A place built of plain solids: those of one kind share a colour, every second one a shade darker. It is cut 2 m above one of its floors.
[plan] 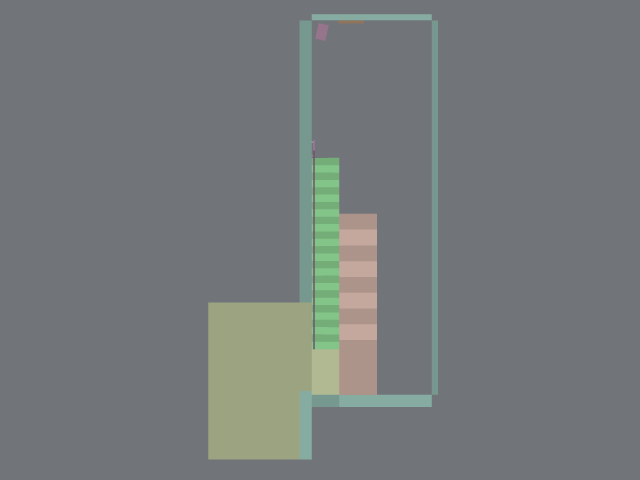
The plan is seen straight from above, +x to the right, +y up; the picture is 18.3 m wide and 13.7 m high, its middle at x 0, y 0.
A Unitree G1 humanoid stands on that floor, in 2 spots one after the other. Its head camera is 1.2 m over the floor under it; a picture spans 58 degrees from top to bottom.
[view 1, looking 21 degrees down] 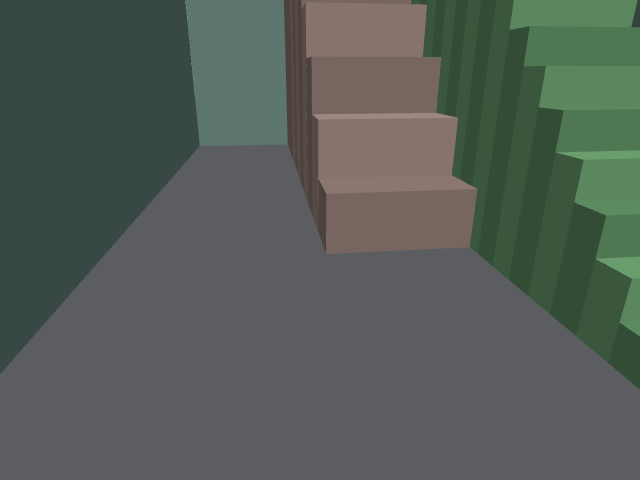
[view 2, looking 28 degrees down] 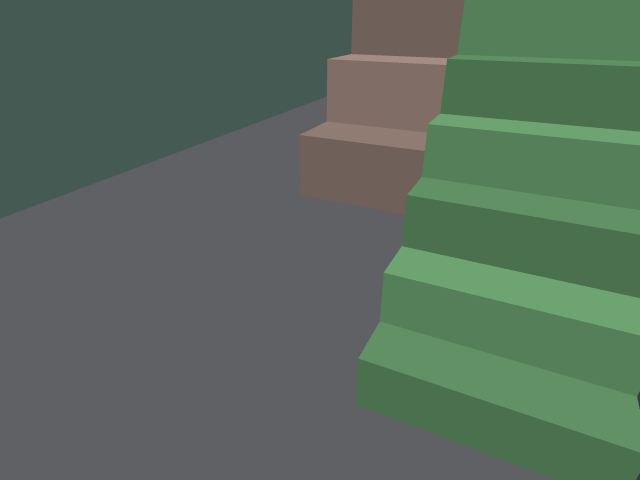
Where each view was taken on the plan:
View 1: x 2.02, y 3.57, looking -97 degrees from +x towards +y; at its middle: ground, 3.35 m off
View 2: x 0.20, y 3.34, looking -64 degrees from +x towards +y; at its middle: ground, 2.56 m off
